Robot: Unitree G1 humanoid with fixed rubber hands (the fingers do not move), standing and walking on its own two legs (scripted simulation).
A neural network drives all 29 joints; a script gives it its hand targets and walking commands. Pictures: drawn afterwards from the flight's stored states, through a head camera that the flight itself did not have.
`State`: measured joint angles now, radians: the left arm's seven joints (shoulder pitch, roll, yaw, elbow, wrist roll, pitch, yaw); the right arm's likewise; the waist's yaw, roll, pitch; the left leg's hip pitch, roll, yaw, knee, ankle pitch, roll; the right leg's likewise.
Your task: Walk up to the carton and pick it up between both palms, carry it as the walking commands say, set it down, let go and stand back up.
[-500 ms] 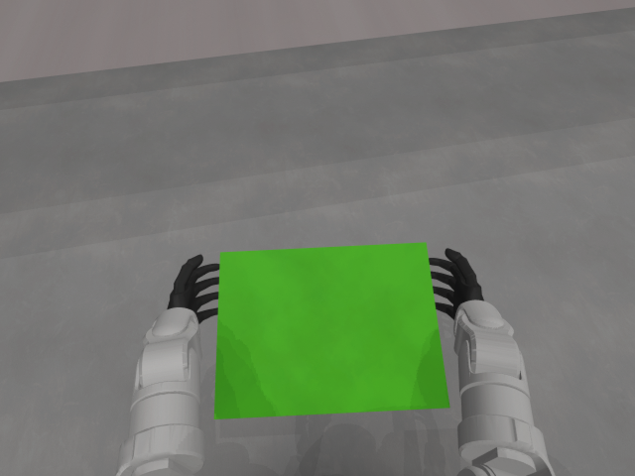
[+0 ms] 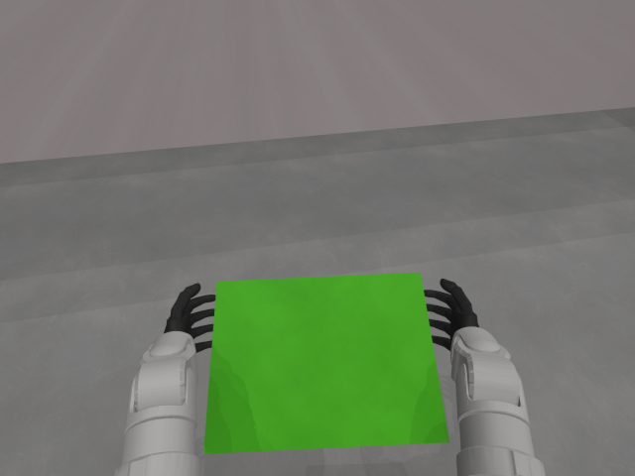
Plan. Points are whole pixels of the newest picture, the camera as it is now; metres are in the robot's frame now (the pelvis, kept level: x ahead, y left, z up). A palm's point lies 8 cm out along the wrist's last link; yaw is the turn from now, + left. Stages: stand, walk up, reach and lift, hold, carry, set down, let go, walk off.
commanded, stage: reach and lift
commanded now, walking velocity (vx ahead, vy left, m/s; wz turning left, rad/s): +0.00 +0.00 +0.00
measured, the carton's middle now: (322, 364) +0.30 +0.01 -0.05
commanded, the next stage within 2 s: hold in 1.28 s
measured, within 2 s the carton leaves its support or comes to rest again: neither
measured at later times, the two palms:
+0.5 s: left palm (187, 336) +0.28 +0.19 +0.05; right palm (474, 341) +0.29 -0.18 +0.05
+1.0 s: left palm (187, 336) +0.28 +0.19 +0.05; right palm (475, 349) +0.28 -0.18 +0.05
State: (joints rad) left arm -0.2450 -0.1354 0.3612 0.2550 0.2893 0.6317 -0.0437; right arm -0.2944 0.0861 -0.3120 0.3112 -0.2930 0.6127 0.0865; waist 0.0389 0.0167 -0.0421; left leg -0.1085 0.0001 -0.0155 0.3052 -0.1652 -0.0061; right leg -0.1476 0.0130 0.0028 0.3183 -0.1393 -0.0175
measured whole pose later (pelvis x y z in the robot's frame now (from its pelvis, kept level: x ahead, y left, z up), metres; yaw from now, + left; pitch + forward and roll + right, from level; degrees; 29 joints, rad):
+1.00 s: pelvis +0.00 +0.01 +0.00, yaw +0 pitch -5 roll +0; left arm -0.19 -0.14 0.30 0.17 0.30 0.71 -0.04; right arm -0.22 0.12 -0.29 0.17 -0.31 0.70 0.07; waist -0.02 0.02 -0.02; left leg -0.02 -0.01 -0.02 0.26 -0.16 0.00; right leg -0.05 0.01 0.01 0.26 -0.12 0.00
